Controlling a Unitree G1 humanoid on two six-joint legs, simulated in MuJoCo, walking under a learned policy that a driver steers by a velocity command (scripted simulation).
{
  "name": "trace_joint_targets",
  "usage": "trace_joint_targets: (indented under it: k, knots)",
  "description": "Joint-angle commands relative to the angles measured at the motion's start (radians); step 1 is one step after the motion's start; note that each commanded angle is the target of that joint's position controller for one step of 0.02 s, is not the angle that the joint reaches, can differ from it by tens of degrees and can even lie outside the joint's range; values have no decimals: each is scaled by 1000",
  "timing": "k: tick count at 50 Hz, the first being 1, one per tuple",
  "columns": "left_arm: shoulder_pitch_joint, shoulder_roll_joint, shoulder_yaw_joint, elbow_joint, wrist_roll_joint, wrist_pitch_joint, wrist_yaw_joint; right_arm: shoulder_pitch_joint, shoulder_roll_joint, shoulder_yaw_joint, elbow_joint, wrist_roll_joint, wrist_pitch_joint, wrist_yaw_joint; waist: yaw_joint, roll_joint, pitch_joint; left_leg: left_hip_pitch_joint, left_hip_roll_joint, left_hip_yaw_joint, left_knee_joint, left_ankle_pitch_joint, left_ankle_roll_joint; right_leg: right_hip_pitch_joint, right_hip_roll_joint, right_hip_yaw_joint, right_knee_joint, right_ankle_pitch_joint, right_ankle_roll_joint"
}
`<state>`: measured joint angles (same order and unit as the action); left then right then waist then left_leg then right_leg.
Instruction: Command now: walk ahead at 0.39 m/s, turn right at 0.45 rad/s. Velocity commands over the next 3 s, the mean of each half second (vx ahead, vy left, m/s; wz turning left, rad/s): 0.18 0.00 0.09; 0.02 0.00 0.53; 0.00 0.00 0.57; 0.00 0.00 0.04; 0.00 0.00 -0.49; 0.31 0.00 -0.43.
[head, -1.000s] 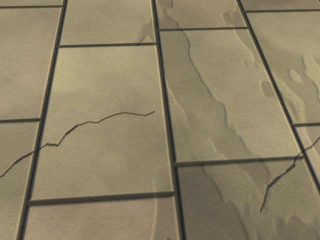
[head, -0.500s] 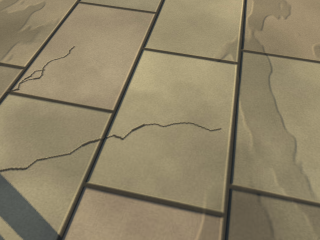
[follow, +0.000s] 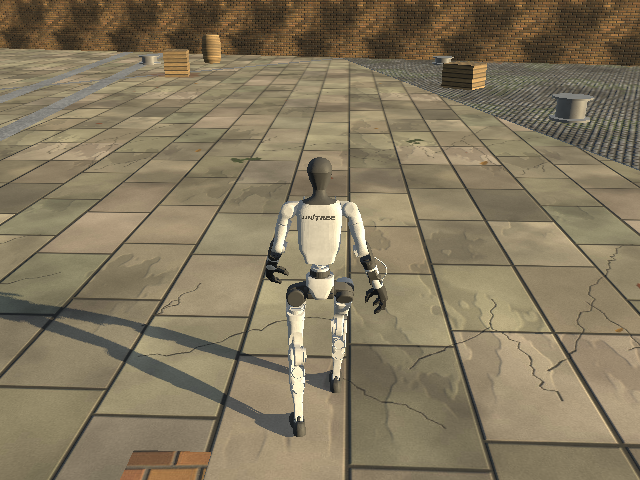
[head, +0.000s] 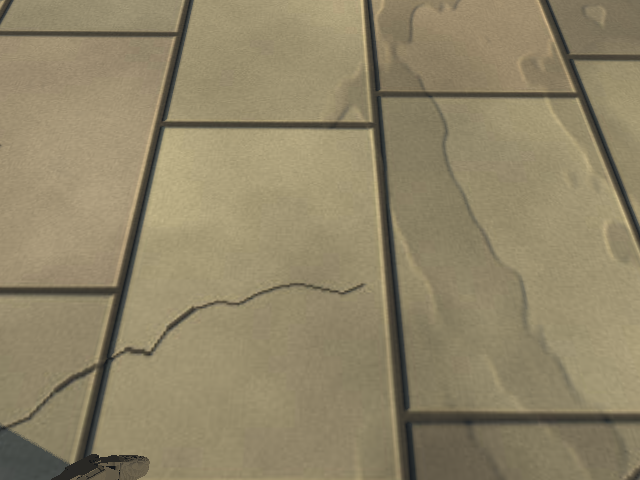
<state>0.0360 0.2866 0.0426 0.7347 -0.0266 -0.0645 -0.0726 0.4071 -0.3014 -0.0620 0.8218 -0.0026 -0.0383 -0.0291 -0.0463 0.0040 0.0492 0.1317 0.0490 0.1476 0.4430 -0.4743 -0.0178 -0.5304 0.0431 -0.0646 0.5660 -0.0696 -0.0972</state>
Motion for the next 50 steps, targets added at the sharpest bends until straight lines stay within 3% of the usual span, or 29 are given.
trace_joint_targets:
  k: [1,2,3,4,5,6,9,12,14,18,22,23,24,25,26,27,28,29,30,33,38,42,44,45,46,47,48,49,50]
  knots:
    - [321,312,98,-26,3,9,33,63,-35,14,-138,-16,-47,2,109,-268,-440,-749,-138,-119,972,-74,-47,967,-399,846,-166,-65,-354]
    - [303,238,77,-35,12,6,36,-36,-138,-7,-148,15,-79,17,170,-142,-445,-814,-84,-300,1044,-83,-23,938,-380,814,-222,33,-315]
    - [258,185,61,-34,21,4,42,-84,-148,-7,-159,47,-89,23,148,-88,-318,-824,-25,-277,998,-34,-2,806,-361,602,-204,204,-265]
    - [203,151,50,-36,19,-1,42,-100,-139,-4,-153,37,-89,16,105,20,-205,-796,26,-244,901,13,2,631,-318,461,-202,368,-224]
    - [157,106,37,-39,18,-5,44,-109,-149,-14,-141,18,-78,9,77,30,-159,-750,60,-229,820,32,1,517,-288,372,-220,432,-199]
    - [139,100,30,-40,33,-7,47,-87,-142,-15,-132,16,-63,10,52,-1,-132,-670,71,-226,795,51,-1,405,-273,326,-252,480,-198]
    - [94,109,29,-5,44,-29,45,-17,-80,-3,-108,11,-19,2,2,-43,-110,-572,64,-205,664,128,-35,249,-244,187,-320,598,-203]
    - [57,109,26,20,48,-28,55,-56,-55,5,-116,4,-7,-2,9,-67,-114,-558,64,-196,455,315,-42,263,-200,66,-330,590,-156]
    - [66,121,27,33,52,-16,65,-117,-58,4,-131,11,-11,6,42,-66,-114,-565,55,-184,362,428,-39,310,-200,38,-336,538,-138]
    - [96,151,35,61,40,28,83,-195,-81,-7,-183,17,-9,25,77,-59,-85,-641,43,-173,265,388,-25,440,-255,52,-300,458,-131]
    - [93,158,43,61,14,72,102,-190,-86,-18,-220,13,-2,51,63,-73,-70,-654,8,-135,183,245,18,515,-300,74,-159,470,-103]
    - [85,154,43,57,5,79,109,-158,-88,-24,-218,14,-5,55,39,-67,-83,-594,-14,-117,100,295,41,511,-282,55,-82,496,-73]
    - [112,144,42,60,6,80,113,-100,-125,-40,-210,9,-9,51,10,-24,-126,-464,-31,-138,-3,485,77,477,-226,15,52,483,-19]
    - [126,123,34,28,38,69,112,-39,-235,-71,-219,-2,-8,36,10,153,-213,-250,131,-378,9,944,165,301,-121,-46,305,213,58]
    - [123,63,13,-5,62,57,98,-17,-280,-78,-231,-24,-3,28,25,319,-295,-35,343,-716,-14,1183,387,-19,70,-2,585,-560,122]
    - [103,110,22,12,46,54,84,-14,-185,-52,-242,-20,-3,28,-11,172,-374,-26,323,-700,-28,1062,384,-38,24,166,681,-608,113]
    - [80,123,28,7,16,59,80,-85,-168,-49,-255,-11,-3,26,8,115,-287,-90,277,-596,-29,967,337,-82,-8,166,710,-544,111]
    - [72,115,29,14,16,65,86,-134,-155,-48,-263,4,4,21,24,43,-232,-155,228,-535,-45,852,290,-99,-35,159,666,-485,117]
    - [59,124,34,11,24,73,93,-171,-146,-44,-272,17,15,16,36,31,-185,-226,199,-502,-70,753,264,-87,-53,158,596,-433,128]
    - [86,95,31,17,20,80,97,-197,-161,-51,-288,2,36,6,62,118,-170,-323,129,-458,-96,694,250,21,-22,127,428,-361,166]
    - [81,92,31,16,21,77,102,-201,-182,-64,-296,5,54,-11,41,146,-193,-356,113,-506,-87,548,239,101,-9,144,243,-291,187]
    - [88,106,40,8,16,58,89,-225,-176,-64,-307,6,67,-8,35,180,-174,-362,100,-593,-74,446,219,149,2,149,109,-284,164]
    - [141,108,47,20,15,45,79,-256,-170,-61,-314,17,75,-9,68,180,-169,-382,73,-607,-35,435,187,239,4,129,-66,-194,137]
    - [176,125,56,31,20,42,78,-252,-156,-57,-314,22,78,-11,80,156,-166,-425,36,-588,3,372,150,322,-29,136,-171,-111,115]
    - [202,198,75,26,37,44,84,-218,-108,-44,-316,15,80,-10,62,1,-169,-542,-50,-494,170,149,92,420,-223,310,-247,-104,46]
    - [165,268,87,23,66,53,87,-209,-96,-43,-350,14,71,-8,20,-296,-103,-738,-210,-298,384,-141,34,386,-413,574,-312,35,-120]
    - [124,217,74,-12,79,47,90,-190,-177,-66,-334,0,61,-5,31,-246,-99,-738,-131,-325,613,-152,-1,329,-473,605,-313,66,-199]
    - [62,160,59,-31,66,45,98,-171,-212,-82,-304,11,64,-1,9,-164,-84,-728,-115,-321,695,-77,-11,312,-411,482,-288,64,-161]
    - [26,135,53,-39,48,48,103,-149,-194,-83,-276,12,75,-3,-1,-130,-65,-734,-108,-302,735,-15,-28,321,-334,375,-268,41,-106]
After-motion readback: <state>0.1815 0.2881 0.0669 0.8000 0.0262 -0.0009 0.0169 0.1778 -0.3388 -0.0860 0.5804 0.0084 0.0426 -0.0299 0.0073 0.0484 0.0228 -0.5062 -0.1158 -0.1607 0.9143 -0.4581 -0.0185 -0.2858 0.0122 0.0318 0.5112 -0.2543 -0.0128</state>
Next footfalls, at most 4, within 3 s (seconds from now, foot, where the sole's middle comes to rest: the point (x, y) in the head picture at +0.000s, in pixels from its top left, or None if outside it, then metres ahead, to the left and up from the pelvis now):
0.48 left None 0.31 0.13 -0.75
0.92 right None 0.34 -0.11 -0.75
1.36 left None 0.21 0.12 -0.75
1.76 right None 0.36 -0.06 -0.75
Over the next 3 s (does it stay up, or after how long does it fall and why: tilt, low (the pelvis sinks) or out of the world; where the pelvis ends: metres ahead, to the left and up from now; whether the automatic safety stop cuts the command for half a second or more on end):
stays up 0.36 0.02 0.03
